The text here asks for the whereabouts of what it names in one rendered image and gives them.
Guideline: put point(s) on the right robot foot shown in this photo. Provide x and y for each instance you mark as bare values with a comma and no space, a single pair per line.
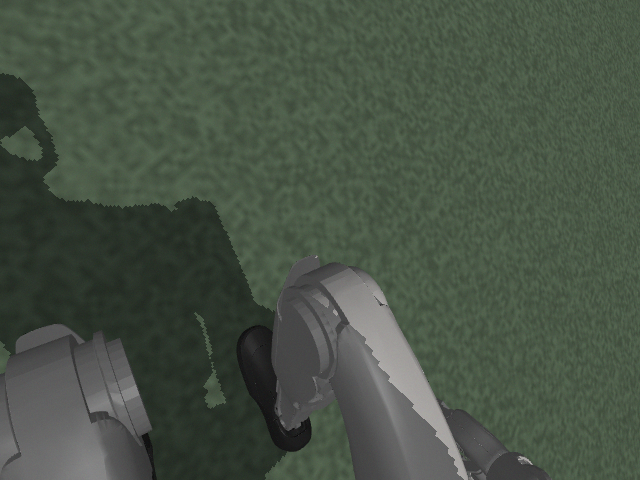
254,358

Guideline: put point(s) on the right robot arm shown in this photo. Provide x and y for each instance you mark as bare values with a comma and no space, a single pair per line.
515,466

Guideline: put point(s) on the left robot foot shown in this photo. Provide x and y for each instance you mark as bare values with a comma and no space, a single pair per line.
149,450

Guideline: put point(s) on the right robot hand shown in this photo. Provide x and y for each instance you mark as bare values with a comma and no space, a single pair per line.
477,443

